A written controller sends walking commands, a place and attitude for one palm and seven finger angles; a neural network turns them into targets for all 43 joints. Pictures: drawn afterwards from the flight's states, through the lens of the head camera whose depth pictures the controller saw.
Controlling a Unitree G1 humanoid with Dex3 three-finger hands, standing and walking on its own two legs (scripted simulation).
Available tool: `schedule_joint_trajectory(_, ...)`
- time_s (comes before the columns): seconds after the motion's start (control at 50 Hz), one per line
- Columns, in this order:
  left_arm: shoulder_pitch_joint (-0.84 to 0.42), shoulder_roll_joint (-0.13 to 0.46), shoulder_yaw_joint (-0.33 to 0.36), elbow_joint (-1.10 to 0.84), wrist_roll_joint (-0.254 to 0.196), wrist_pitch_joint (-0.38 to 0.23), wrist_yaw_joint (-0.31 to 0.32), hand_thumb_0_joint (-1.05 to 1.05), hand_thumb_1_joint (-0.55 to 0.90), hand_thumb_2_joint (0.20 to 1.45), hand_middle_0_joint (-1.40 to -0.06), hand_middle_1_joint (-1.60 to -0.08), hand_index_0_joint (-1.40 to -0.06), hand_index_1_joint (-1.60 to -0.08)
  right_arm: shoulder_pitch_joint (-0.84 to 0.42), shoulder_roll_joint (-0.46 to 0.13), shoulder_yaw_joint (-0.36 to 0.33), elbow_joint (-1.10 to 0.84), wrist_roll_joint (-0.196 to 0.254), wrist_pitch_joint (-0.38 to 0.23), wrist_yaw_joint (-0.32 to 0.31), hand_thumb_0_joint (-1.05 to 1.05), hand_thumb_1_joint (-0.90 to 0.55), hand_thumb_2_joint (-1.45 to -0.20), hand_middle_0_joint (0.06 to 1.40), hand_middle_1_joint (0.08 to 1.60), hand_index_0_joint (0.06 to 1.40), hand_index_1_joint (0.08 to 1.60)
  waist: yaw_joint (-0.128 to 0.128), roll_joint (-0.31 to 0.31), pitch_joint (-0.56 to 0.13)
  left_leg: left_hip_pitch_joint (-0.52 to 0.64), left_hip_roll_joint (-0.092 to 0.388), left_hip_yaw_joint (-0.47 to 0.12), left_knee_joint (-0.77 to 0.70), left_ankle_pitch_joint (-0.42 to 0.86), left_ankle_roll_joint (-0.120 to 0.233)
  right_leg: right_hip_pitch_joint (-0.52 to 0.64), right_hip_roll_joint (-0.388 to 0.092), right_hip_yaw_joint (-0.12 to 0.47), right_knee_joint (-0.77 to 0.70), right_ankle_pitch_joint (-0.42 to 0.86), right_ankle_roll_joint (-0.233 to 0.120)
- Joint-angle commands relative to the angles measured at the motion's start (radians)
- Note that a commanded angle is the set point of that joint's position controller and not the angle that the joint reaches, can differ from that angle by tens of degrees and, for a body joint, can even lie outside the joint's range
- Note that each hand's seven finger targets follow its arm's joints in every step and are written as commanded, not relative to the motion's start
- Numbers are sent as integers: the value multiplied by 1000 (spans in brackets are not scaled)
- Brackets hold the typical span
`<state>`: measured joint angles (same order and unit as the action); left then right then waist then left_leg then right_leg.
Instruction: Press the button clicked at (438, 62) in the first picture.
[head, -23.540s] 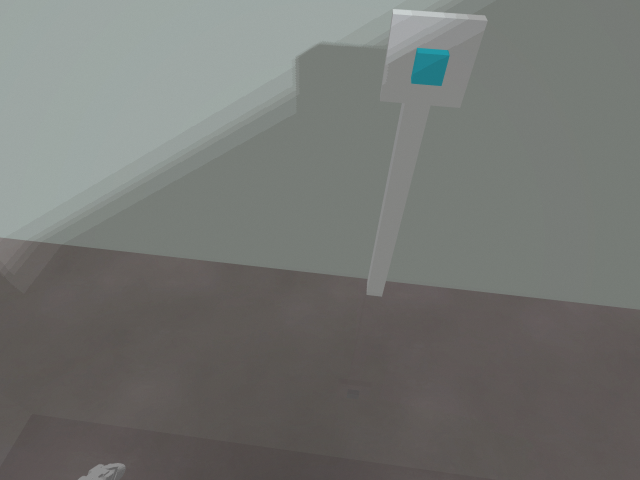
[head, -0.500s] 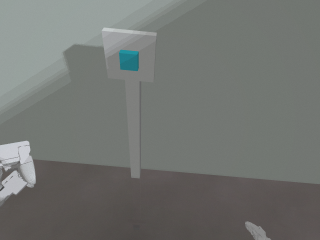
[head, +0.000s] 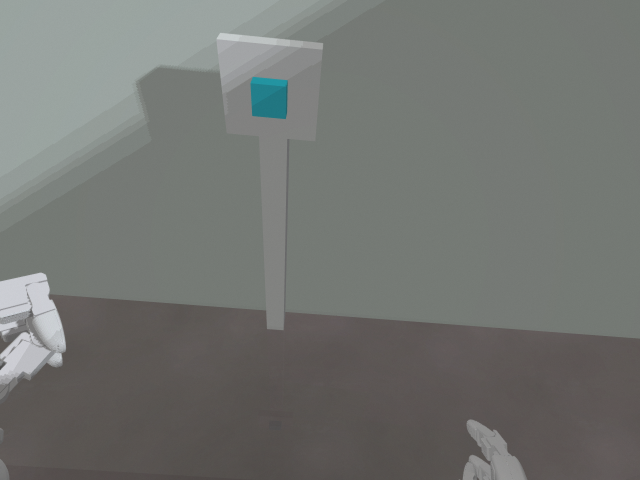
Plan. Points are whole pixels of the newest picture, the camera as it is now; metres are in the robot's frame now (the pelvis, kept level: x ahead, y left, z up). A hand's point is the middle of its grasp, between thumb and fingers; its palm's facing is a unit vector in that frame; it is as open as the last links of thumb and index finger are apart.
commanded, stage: stop stepping back and stand still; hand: left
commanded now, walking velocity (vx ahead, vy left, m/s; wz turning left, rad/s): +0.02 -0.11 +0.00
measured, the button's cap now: (269, 97) +0.72 +0.14 +0.13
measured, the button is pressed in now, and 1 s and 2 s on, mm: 0 0 0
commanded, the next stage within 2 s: let the arm hang, fingers relaxed in 0.56 s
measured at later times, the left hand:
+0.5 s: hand (93, 346) +0.19 +0.22 +0.16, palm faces +0.39 -0.83 -0.40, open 3.1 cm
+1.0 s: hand out of the picture +0.03 +0.17 -0.18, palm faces +0.09 -0.98 -0.20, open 3.5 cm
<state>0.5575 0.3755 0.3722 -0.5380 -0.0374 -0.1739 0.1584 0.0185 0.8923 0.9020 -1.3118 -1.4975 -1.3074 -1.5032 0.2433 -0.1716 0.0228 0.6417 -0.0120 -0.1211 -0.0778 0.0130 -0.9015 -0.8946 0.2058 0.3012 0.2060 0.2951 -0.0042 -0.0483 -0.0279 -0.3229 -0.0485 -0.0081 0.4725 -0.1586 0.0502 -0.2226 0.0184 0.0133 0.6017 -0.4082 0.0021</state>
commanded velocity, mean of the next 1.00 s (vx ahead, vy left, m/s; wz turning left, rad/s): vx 0.01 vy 0.00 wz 0.00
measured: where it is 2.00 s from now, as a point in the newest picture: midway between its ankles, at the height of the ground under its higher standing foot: outside the picture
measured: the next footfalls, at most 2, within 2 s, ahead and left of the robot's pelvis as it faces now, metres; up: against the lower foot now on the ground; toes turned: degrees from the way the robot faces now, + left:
none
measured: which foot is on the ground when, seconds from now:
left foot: down 0.00-1.00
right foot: down 0.00-1.00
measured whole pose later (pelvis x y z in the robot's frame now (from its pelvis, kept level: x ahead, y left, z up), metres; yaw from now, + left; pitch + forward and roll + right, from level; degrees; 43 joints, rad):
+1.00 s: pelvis +0.00 -0.02 +0.00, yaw +2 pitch -2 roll -1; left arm 0.27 0.20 0.03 0.93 0.00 0.05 0.04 0.02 0.91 0.90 -0.95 -1.15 -0.94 -1.17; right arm 0.24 -0.23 0.01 0.95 -0.03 0.03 -0.02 0.01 -0.91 -0.89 0.20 0.30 0.20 0.29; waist -0.01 -0.04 0.06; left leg -0.33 -0.04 -0.06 0.54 -0.18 0.02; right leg -0.15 0.04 -0.08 0.51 -0.34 -0.05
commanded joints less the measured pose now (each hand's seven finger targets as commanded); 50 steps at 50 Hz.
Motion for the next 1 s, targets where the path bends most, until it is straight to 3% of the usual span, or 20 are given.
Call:
schedule_joint_trajectory(0.0,94,148,75,-297,5,-93,4,0,900,900,-1300,-1500,-1300,-1500,-99,-142,-49,-180,3,-74,16,0,-900,-900,200,300,200,300,5,197,-70,53,229,-256,-303,-229,13,46,12,-18,-101,31,-7)
schedule_joint_trajectory(0.02,120,148,77,-286,6,-86,4,0,900,900,-1300,-1500,-1300,-1500,-104,-142,-48,-184,4,-67,17,0,-900,-900,200,300,200,300,1,222,-62,-3,203,-209,-301,-278,-6,106,17,-37,-163,56,-10)
schedule_joint_trajectory(0.08,153,171,114,-242,-3,-80,3,0,900,900,-1300,-1500,-1300,-1500,-98,-139,-53,-192,0,-38,14,0,-900,-900,200,300,200,300,-7,190,-51,-70,134,-133,-249,-277,-54,177,-5,-33,-265,66,-29)
schedule_joint_trajectory(0.14,144,180,132,-209,-17,-75,5,0,900,900,-1300,-1500,-1300,-1500,-107,-142,-63,-189,5,-26,10,0,-900,-900,200,300,200,300,-5,57,-45,30,103,-88,-107,-167,-45,41,-69,53,-353,-4,-51)
schedule_joint_trajectory(0.18,120,148,97,-188,-21,-75,5,0,900,900,-1300,-1500,-1300,-1500,-105,-143,-61,-176,10,-17,9,0,-900,-900,200,300,200,300,-13,40,-18,86,92,-79,-2,-107,-42,-62,-127,117,-385,-22,-78)
schedule_joint_trajectory(0.22,64,134,68,-182,-15,-75,8,0,900,900,-1300,-1500,-1300,-1500,-108,-149,-60,-168,14,-14,4,0,-900,-900,200,300,200,300,-17,27,12,110,89,-76,49,-76,-36,-119,-144,126,-384,-6,-81)
schedule_joint_trajectory(0.24,25,144,71,-194,-13,-74,10,0,900,900,-1300,-1500,-1300,-1500,-123,-154,-63,-165,16,-18,-1,0,-900,-900,200,300,200,300,-16,24,15,137,91,-72,52,-60,-31,-145,-138,138,-384,14,-72)
schedule_joint_trajectory(0.26,8,138,56,-184,-8,-74,13,0,900,900,-1300,-1500,-1300,-1500,-113,-152,-59,-158,15,-19,-4,0,-900,-900,200,300,200,300,-19,24,20,114,100,-83,30,-39,-25,-104,-134,102,-354,50,-63)
schedule_joint_trajectory(0.32,-26,146,54,-190,0,-85,13,0,900,900,-1300,-1500,-1300,-1500,-124,-155,-54,-163,16,-26,-6,0,-900,-900,200,300,200,300,-4,94,21,122,118,-110,-49,41,-10,-51,-78,56,-296,152,-26)
schedule_joint_trajectory(0.38,-16,150,58,-205,5,-97,11,0,900,900,-1300,-1500,-1300,-1500,-123,-152,-52,-169,15,-32,-5,0,-900,-900,200,300,200,300,5,136,3,117,123,-122,-80,90,-4,4,-60,38,-275,208,-13)
schedule_joint_trajectory(0.54,103,161,97,-177,-16,-100,2,0,900,900,-1300,-1500,-1300,-1500,-119,-155,-62,-189,20,-13,11,0,-900,-900,200,300,200,300,6,93,-59,144,108,-84,-30,208,-19,50,-76,48,-287,355,-14)
schedule_joint_trajectory(0.62,96,156,90,-174,-20,-94,0,0,900,900,-1300,-1500,-1300,-1500,-117,-150,-58,-196,23,0,10,0,-900,-900,200,300,200,300,5,79,-70,151,112,-83,-29,238,-15,61,-73,40,-280,383,-6)
schedule_joint_trajectory(0.64,-72,28,-296,621,43,25,-123,0,900,900,-1300,-1500,-1300,-1500,-191,-262,-92,26,39,-69,101,0,-900,-900,200,300,200,300,-29,60,-22,107,146,-107,122,386,-18,-75,-121,-28,-131,457,-37)
schedule_joint_trajectory(0.66,-86,54,-242,658,65,111,-148,0,900,900,-1263,-1460,-1263,-1460,-77,-306,-119,59,23,-5,97,0,-900,-900,200,300,200,300,-18,52,-64,117,152,-102,118,335,-12,-53,-141,44,-132,428,-50)
schedule_joint_trajectory(0.72,-190,42,-264,784,71,145,-155,0,900,900,-1153,-1340,-1153,-1340,-68,-268,-94,38,4,58,79,0,-900,-900,200,300,200,300,-9,-100,-33,26,132,-146,151,197,19,-62,-141,58,-111,353,-85)
schedule_joint_trajectory(0.76,-251,49,-277,902,70,151,-154,0,900,900,-1080,-1260,-1080,-1260,-77,-264,-87,48,-6,77,75,0,-900,-900,200,300,200,300,-11,-119,-38,24,107,-141,157,212,13,-35,-162,68,-114,390,-108)
schedule_joint_trajectory(0.82,-315,43,-298,1102,62,167,-144,0,900,900,-970,-1140,-970,-1140,-83,-235,-69,110,-14,107,65,0,-900,-900,200,300,200,300,-11,-48,-22,56,103,-142,105,210,4,-5,-160,71,-141,365,-106)
schedule_joint_trajectory(0.86,-313,17,-319,1225,56,177,-138,0,900,900,-897,-1060,-897,-1060,-75,-208,-51,160,-17,119,63,0,-900,-900,200,300,200,300,-4,96,10,55,120,-179,23,167,9,10,-128,58,-159,239,-87)
schedule_joint_trajectory(0.9,-289,3,-328,1340,51,179,-138,0,900,900,-823,-980,-823,-980,-73,-190,-40,210,-16,122,59,0,-900,-900,200,300,200,300,11,183,36,21,129,-213,-56,82,18,59,-102,54,-191,144,-74)
schedule_joint_trajectory(0.98,-228,-59,-324,1498,51,173,-137,0,900,900,-677,-820,-677,-820,-14,-142,-36,296,-15,125,45,0,-900,-900,200,300,200,300,14,221,28,49,124,-197,-93,20,11,103,-110,52,-258,138,-83)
